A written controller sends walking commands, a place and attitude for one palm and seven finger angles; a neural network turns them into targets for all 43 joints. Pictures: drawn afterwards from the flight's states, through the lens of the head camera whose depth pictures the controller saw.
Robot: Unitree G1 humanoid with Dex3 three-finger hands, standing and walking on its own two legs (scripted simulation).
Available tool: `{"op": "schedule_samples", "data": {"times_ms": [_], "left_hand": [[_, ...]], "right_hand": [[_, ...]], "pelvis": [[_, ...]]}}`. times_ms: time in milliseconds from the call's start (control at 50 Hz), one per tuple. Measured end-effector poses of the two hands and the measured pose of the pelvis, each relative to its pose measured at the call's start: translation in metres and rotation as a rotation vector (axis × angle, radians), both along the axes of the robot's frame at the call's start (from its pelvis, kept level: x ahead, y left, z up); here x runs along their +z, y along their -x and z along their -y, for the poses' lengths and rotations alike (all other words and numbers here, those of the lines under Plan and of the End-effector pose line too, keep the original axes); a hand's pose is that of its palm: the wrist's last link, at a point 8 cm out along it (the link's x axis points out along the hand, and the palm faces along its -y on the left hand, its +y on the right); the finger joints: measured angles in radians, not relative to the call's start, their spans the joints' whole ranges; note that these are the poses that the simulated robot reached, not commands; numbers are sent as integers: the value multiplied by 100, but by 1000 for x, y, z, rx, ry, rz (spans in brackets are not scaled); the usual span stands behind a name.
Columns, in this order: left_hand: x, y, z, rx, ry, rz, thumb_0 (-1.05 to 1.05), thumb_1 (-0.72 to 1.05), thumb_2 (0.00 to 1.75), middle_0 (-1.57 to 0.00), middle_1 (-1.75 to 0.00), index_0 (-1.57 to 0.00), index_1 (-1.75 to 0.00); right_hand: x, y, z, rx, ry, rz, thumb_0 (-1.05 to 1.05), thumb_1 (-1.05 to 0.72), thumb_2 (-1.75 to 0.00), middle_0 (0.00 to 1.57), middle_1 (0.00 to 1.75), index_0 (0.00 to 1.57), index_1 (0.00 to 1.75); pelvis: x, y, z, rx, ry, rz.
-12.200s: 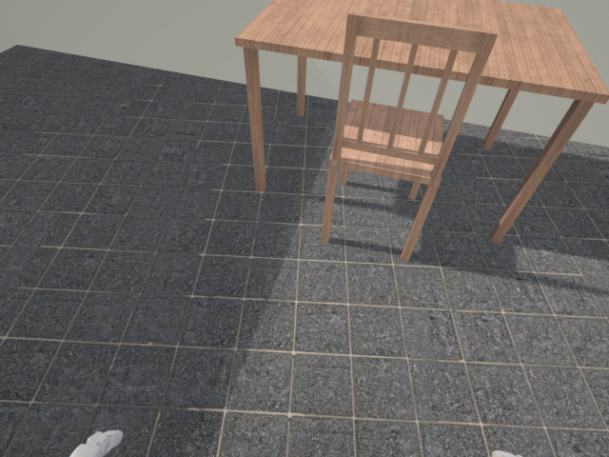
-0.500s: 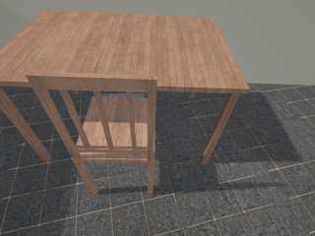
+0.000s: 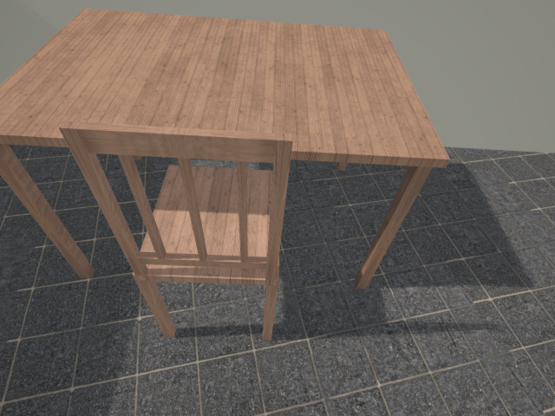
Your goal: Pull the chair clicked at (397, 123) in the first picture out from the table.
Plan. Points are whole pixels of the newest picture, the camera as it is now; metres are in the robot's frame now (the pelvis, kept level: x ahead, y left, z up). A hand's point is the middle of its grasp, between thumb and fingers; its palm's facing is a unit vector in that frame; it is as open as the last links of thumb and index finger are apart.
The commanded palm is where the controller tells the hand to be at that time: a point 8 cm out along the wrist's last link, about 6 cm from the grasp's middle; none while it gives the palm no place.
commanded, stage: shuffle to correct the standing spot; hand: left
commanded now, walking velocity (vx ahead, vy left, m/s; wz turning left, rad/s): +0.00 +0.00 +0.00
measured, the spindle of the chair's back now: (195, 215) +0.50 +0.20 -0.07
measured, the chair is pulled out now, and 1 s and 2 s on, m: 0.00 0.00 0.00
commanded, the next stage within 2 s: come to a stop and stand still in 0.50 s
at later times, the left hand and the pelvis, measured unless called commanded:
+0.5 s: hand out of the picture +0.01 +0.12 -0.18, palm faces +0.00 -0.98 -0.19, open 7.3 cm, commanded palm none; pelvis +0.01 -0.05 -0.01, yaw +0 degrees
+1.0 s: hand out of the picture +0.01 +0.07 -0.18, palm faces +0.14 -0.97 -0.18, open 7.3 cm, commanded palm none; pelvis +0.05 -0.09 -0.01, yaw +3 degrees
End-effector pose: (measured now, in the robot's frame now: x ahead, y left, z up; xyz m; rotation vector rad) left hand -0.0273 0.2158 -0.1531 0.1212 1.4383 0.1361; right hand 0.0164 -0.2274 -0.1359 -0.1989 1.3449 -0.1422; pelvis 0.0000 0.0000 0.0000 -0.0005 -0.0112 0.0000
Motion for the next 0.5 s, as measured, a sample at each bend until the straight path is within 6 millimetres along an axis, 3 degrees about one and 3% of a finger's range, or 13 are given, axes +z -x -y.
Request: {"op": "schedule_samples", "data": {"times_ms": [280,400,500], "left_hand": [[-2,7,6,-37,17,-60,1,91,90,-20,-30,-20,-30],[6,-14,19,-59,-3,-37,1,91,90,-20,-30,-20,-30],[5,-37,42,-34,-29,48,1,91,90,-20,-30,-20,-30]], "right_hand": [[-2,23,-1,-67,-7,-35,0,-91,-90,20,30,20,30],[-4,44,18,-108,-17,-69,0,-90,-90,20,30,21,30],[-15,54,44,-109,-35,-125,0,-90,-90,20,30,20,30]], "pelvis": [[-1,0,5,-34,-18,-21],[1,-2,24,-33,-15,-29],[-5,-10,51,-5,-18,-20]]}}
